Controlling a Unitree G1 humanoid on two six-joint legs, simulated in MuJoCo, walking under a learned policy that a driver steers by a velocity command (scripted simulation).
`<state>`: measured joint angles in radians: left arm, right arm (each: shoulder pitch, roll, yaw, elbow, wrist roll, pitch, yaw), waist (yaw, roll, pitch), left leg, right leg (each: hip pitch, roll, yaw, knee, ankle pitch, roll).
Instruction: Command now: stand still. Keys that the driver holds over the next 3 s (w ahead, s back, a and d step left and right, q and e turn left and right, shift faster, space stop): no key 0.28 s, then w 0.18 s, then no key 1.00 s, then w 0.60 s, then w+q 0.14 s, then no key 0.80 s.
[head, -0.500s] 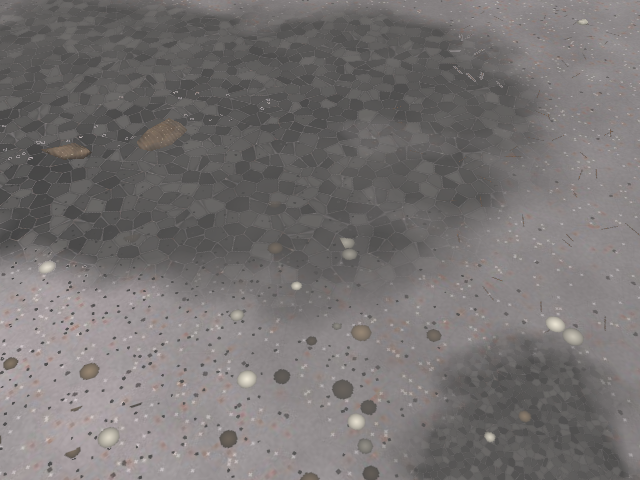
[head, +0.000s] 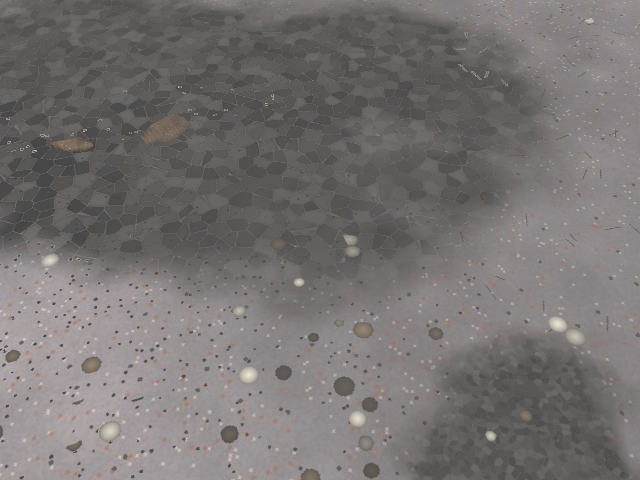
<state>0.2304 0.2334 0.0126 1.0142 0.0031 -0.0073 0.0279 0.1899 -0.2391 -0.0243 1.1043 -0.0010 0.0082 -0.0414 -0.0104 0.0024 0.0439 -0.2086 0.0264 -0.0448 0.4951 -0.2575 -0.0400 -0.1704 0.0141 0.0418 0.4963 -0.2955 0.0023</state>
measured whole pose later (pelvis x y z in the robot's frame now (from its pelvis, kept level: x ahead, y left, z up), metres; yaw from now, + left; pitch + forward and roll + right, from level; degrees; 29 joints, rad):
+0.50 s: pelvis +0.03 +0.02 -0.01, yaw +1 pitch +0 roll +0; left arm 0.37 0.22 0.03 1.06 -0.02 -0.04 0.03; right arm 0.30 -0.22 -0.02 1.10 0.02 -0.05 -0.02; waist 0.01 -0.01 -0.01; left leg -0.26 0.00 0.00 0.64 -0.42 0.05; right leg -0.18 -0.01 0.05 0.58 -0.39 -0.01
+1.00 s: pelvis +0.11 +0.02 +0.00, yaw +0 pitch +0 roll +0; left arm 0.11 0.21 0.04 1.03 -0.01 -0.01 0.02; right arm 0.30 -0.21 -0.01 1.08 0.00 -0.02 -0.04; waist -0.01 0.02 0.03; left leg -0.06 0.00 0.00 0.46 -0.40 0.01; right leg -0.26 0.01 -0.01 0.54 -0.28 -0.02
